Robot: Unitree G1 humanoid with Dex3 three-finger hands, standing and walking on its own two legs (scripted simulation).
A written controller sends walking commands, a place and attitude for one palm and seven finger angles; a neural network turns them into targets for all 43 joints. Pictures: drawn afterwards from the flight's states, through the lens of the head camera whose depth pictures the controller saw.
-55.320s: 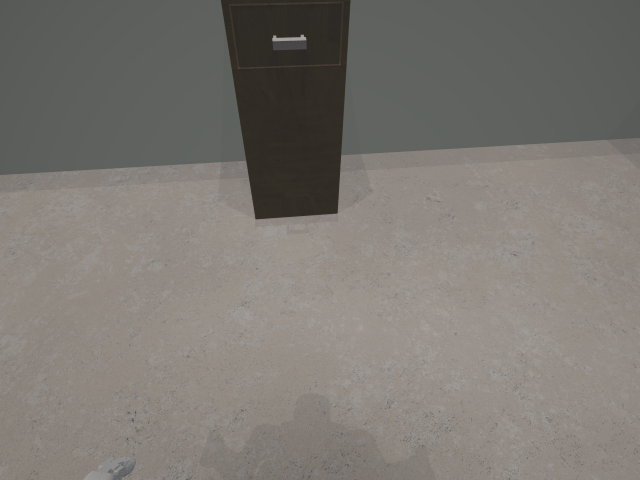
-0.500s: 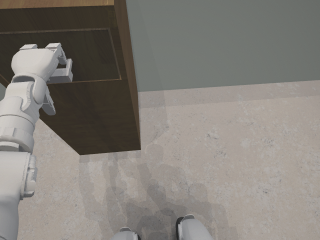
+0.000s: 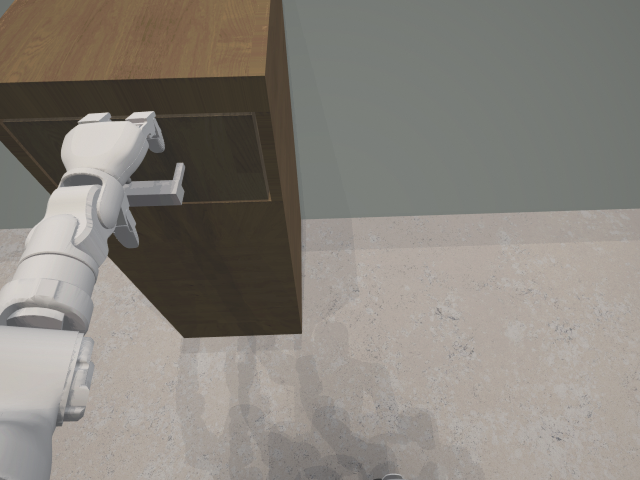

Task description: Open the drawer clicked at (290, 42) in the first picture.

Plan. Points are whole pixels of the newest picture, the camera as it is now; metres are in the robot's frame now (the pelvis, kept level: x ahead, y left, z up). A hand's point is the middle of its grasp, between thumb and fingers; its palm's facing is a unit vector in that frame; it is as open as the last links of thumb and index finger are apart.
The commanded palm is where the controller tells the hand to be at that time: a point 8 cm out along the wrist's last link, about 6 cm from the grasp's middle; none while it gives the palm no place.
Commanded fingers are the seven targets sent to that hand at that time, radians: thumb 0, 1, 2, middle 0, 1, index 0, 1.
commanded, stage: re-aim the fingers above the handle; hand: left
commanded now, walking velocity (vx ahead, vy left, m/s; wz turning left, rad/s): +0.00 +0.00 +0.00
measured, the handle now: (148, 181) +0.52 +0.25 +0.03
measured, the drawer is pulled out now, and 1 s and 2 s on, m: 0.00 0.00 0.00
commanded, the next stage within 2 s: none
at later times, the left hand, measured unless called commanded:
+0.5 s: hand (129, 179) +0.48 +0.24 +0.09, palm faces -0.02 +0.01 -1.00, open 13.8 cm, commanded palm +0.46 +0.25 +0.14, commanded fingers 0.00 -0.50 0.30 -0.30 -1.20 -0.30 -1.20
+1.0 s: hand (127, 181) +0.48 +0.24 +0.08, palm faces -0.02 +0.01 -1.00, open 13.8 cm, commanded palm +0.46 +0.25 +0.14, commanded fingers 0.00 -0.50 0.30 -0.30 -1.20 -0.30 -1.20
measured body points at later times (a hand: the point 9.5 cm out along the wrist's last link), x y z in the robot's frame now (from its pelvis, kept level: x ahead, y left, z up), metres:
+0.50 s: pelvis -0.01 +0.00 +0.00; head +0.07 -0.02 +0.44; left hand +0.47 +0.23 +0.14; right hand +0.02 -0.28 -0.13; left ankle -0.04 +0.11 -0.72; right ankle +0.01 -0.14 -0.72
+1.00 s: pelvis -0.01 +0.00 +0.00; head +0.07 -0.01 +0.44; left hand +0.47 +0.24 +0.14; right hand +0.01 -0.28 -0.13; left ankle -0.04 +0.11 -0.72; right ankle +0.01 -0.14 -0.72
